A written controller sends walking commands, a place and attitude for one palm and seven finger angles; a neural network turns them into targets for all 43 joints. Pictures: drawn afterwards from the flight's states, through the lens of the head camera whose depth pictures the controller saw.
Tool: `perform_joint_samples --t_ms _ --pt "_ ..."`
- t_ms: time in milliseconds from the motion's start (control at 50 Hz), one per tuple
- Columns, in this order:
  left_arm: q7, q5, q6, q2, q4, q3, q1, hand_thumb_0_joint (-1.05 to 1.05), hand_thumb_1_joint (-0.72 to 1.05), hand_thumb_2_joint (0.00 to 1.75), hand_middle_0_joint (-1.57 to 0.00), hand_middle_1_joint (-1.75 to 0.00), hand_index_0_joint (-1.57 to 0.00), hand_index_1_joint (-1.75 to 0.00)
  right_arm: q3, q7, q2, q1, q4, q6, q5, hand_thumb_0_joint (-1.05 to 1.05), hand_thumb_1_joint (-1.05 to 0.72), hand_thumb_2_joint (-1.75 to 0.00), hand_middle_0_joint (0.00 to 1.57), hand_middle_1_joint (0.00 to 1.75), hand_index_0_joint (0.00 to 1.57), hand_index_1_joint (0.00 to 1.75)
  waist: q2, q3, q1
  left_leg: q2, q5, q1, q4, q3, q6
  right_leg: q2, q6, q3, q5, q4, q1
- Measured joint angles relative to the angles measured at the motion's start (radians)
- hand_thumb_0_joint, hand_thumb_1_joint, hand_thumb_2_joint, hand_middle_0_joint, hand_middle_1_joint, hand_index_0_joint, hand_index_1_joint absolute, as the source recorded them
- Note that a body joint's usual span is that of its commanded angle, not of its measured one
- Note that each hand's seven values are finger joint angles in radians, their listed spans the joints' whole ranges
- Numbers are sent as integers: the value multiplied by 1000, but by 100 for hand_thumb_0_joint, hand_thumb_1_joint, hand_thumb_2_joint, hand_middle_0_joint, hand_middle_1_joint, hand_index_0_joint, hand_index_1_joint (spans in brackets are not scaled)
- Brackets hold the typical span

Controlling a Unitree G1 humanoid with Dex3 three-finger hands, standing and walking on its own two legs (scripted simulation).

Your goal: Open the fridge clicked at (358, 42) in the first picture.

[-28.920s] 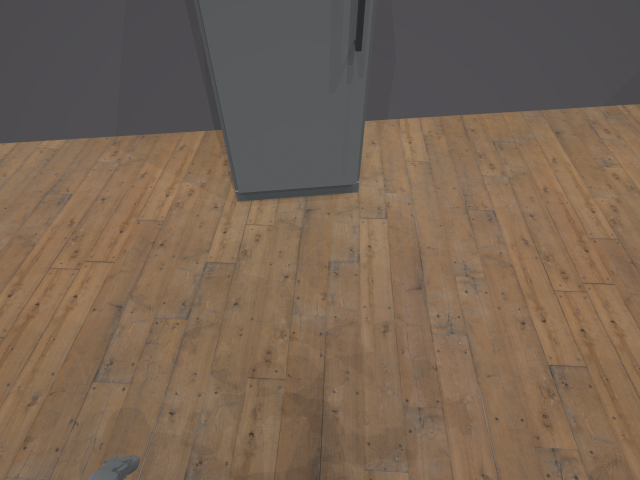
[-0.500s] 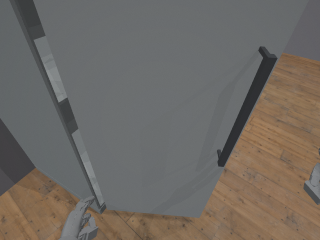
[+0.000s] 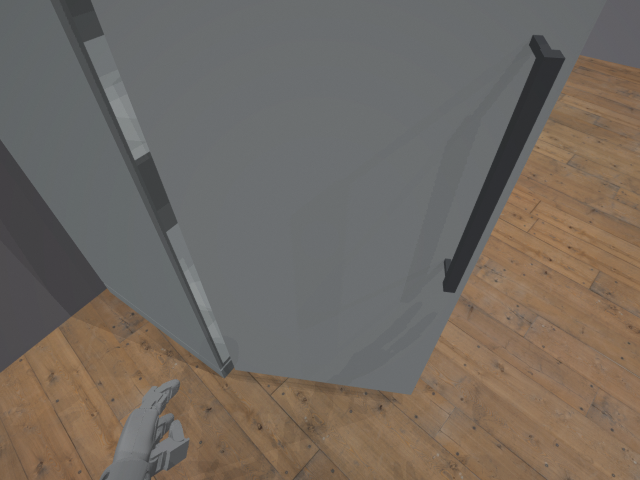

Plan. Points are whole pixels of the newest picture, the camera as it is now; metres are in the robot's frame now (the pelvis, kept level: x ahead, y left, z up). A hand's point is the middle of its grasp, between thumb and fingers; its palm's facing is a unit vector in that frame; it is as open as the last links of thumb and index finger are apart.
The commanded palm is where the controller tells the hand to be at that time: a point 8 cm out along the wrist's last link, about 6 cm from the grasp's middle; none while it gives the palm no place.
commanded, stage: step back with the hand held close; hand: right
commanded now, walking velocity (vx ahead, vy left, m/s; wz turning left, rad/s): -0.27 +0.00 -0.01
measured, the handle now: (483, 193) +0.45 -0.20 +0.13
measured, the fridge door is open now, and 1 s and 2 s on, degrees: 64 64 64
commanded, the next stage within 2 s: stop stepping back and stand still in 0.80 s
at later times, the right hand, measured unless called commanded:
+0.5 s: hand out of the picture +0.13 -0.29 +0.18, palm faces +0.50 +0.76 -0.42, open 7.4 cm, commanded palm +0.06 -0.32 +0.18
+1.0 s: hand out of the picture +0.03 -0.24 +0.17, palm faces +0.31 +0.80 -0.51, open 7.4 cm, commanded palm -0.02 -0.28 +0.18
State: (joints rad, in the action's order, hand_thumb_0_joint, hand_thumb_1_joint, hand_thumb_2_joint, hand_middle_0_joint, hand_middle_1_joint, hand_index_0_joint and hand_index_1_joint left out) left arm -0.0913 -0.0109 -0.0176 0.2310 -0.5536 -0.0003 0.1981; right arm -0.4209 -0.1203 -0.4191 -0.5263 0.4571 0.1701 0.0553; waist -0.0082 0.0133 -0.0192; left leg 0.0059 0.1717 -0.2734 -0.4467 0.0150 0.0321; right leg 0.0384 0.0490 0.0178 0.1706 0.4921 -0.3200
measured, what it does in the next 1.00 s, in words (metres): walks backwards: left foot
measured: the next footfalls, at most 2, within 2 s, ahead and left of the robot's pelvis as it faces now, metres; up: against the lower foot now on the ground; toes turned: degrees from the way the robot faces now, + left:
left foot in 0.64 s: -0.13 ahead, +0.08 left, +0.00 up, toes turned -3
right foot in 1.20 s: -0.16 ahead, -0.14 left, +0.00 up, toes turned -4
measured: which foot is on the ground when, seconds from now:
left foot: down 0.00-0.34, up 0.36-0.62, down 0.64-1.00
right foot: down 0.00-0.94, up 0.96-1.00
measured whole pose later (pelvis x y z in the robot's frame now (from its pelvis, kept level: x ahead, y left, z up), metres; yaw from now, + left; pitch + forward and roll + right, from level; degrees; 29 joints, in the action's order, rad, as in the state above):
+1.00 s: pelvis -0.17 +0.01 -0.01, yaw +2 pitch +0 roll +0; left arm -0.05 0.01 -0.08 0.21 -0.61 0.03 0.20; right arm -0.47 -0.10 -0.50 -0.61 0.58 0.20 0.07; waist 0.05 0.00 0.01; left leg -0.04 0.27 -0.29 -0.57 -0.03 -0.05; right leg 0.04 -0.03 0.03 0.31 0.88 -0.65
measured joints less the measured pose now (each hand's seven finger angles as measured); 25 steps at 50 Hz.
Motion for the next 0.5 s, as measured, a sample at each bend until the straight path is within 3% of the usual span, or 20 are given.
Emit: perform_joint_samples --t_ms 140,280,340,440,500 --pt "4 5 -36 -8 -5 -5 23 1 90 90 -21 -30 -20 -30 5 -4 32 38 -17 28 -37 2 -89 -90 21 30 21 30 0 4 7 -14 6 -51 -60 -7 -8 -8 7 11 41 88 -73" --pt "13 15 -59 3 -42 3 34 1 90 90 -21 -30 -20 -30 16 -26 27 17 68 67 -29 2 -89 -90 21 30 21 30 17 11 9 -17 -7 -91 -85 -25 -9 -14 -15 20 138 182 -145" --pt "5 15 -64 7 -52 4 33 1 90 90 -21 -30 -20 -30 8 -34 12 24 85 80 -25 1 -88 -90 21 30 21 30 23 21 14 -18 42 -112 -127 -26 -6 -20 -1 12 35 166 -148" --pt "9 28 -100 -32 -71 20 34 1 90 90 -21 -30 -20 -30 -37 -25 -15 76 45 86 -40 1 -88 -90 22 30 21 30 -16 16 37 -113 223 -157 -538 16 -13 -48 19 52 -55 86 -150" --pt "32 27 -117 -60 -81 14 41 1 90 90 -21 -30 -20 -30 -63 -29 -25 55 61 94 -22 2 -88 -90 21 30 21 30 -15 -24 26 -117 289 -74 -506 -9 -26 -67 13 52 -113 -5 -155"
